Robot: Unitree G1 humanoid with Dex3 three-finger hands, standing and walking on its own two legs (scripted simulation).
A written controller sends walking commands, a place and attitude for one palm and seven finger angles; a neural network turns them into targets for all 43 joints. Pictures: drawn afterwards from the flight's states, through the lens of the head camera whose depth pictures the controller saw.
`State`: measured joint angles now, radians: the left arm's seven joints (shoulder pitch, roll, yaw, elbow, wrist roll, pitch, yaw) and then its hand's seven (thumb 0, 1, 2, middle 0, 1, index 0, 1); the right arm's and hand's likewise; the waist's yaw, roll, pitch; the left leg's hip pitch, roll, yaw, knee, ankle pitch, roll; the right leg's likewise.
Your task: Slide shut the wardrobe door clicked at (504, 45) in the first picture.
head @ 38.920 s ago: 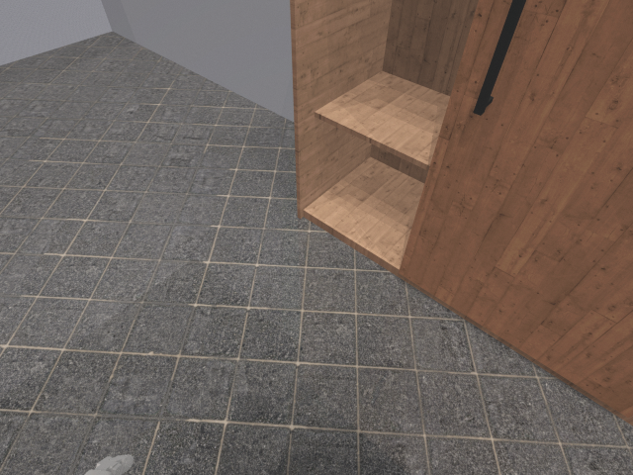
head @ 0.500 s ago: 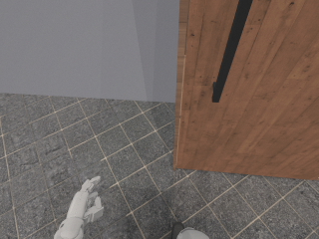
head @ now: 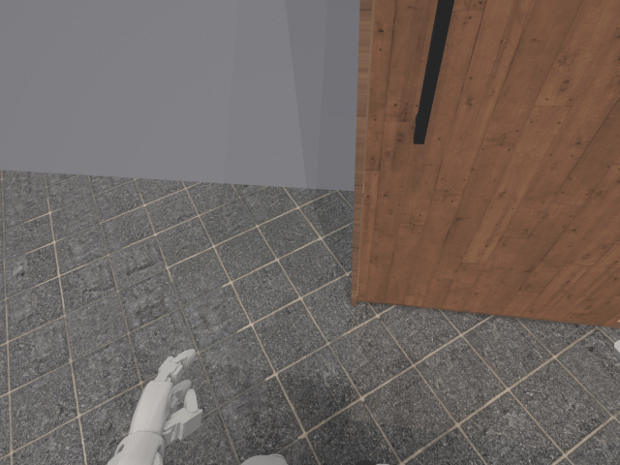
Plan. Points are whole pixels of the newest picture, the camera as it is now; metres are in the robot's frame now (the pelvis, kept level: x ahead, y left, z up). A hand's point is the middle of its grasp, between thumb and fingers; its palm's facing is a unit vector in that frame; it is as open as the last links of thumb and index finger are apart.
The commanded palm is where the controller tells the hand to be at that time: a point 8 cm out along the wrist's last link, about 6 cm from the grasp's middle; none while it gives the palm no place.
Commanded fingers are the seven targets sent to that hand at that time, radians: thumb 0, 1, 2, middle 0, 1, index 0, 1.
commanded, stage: stop stepping back and stand still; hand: right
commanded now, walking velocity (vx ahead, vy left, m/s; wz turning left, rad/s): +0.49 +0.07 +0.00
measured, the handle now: (435, 42) +0.65 -0.16 +0.19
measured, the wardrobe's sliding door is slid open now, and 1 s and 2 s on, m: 0.00 0.00 0.00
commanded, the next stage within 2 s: let the arm hang, fingers relaxed in 1.60 s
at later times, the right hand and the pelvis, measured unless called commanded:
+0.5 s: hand out of the picture +0.08 -0.26 +0.18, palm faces +0.40 +0.82 -0.42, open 7.4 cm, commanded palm +0.03 -0.31 +0.18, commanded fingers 0.00 -0.90 -0.90 0.20 0.30 0.20 0.30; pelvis -0.10 -0.01 +0.00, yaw -1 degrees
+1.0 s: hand out of the picture +0.06 -0.30 +0.18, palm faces +0.45 +0.76 -0.47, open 7.4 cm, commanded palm +0.00 -0.34 +0.18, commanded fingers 0.00 -0.90 -0.90 0.20 0.30 0.20 0.30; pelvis -0.13 -0.04 -0.01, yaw -2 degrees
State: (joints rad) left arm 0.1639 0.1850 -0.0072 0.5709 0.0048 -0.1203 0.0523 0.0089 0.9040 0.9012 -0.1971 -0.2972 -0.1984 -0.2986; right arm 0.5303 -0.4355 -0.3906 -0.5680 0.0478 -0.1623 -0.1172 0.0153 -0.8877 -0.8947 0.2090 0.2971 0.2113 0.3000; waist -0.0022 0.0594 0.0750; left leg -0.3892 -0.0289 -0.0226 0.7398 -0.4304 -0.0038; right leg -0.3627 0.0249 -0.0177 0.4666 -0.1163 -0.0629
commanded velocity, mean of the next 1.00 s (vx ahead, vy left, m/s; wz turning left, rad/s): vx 0.15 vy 0.02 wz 0.00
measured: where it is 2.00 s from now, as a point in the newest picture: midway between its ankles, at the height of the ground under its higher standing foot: outside the picture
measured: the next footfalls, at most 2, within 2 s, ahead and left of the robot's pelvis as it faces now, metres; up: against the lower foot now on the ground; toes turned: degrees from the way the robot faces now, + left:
left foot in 0.08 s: +0.02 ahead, +0.13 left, +0.00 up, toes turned +1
right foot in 0.28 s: -0.05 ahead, -0.14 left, +0.00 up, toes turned -4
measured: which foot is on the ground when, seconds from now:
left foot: up 0.00-0.06, down 0.08-0.28, up 0.30-0.50, down 0.52-1.00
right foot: down 0.00-0.08, up 0.10-0.26, down 0.28-1.00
